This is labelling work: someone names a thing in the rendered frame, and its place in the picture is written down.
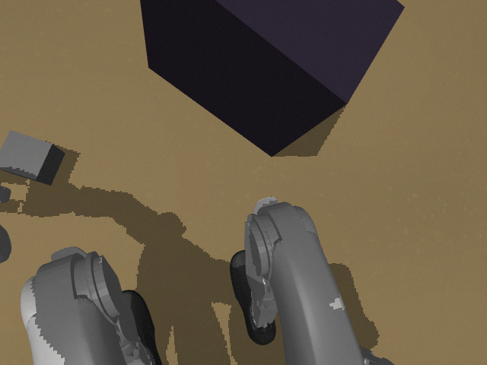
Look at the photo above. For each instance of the right robot foot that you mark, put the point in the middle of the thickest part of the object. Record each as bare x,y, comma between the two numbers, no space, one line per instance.
242,291

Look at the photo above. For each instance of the left robot foot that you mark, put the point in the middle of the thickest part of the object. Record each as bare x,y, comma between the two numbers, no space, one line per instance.
144,324

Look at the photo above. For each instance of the right robot hand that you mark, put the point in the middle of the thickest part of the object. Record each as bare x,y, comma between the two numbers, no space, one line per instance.
370,359

